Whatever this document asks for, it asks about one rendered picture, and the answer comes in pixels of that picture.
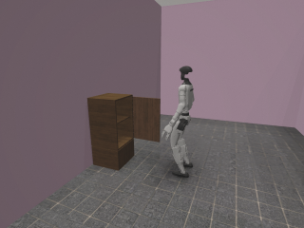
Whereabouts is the robot right foot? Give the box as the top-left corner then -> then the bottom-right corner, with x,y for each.
183,161 -> 193,168

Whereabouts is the robot left upper arm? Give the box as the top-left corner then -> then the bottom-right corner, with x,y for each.
179,85 -> 187,109

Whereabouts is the humanoid robot head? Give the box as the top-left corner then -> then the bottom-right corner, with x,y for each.
180,66 -> 193,86

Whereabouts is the robot left forearm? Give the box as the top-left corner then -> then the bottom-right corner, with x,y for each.
169,104 -> 184,126

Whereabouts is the cupboard door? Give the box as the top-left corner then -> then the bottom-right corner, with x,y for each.
132,96 -> 161,143

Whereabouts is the left robot hand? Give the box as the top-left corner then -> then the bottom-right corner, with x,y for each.
161,124 -> 174,140

